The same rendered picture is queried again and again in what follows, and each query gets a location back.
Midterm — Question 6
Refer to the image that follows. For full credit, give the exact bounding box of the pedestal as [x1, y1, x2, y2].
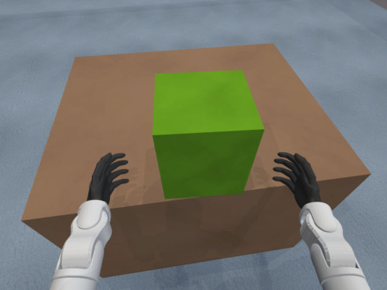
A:
[21, 43, 371, 278]

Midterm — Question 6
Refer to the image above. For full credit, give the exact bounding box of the right robot forearm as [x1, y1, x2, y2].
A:
[299, 202, 371, 290]

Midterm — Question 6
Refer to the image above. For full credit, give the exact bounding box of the robot right hand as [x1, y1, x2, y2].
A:
[272, 152, 322, 209]

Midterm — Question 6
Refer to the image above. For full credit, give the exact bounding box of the carton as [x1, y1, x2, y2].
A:
[152, 70, 264, 199]

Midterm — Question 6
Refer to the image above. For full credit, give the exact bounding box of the robot left hand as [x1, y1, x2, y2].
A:
[87, 153, 129, 204]

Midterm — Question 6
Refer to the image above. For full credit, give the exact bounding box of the left robot forearm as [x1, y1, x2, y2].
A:
[50, 200, 112, 290]

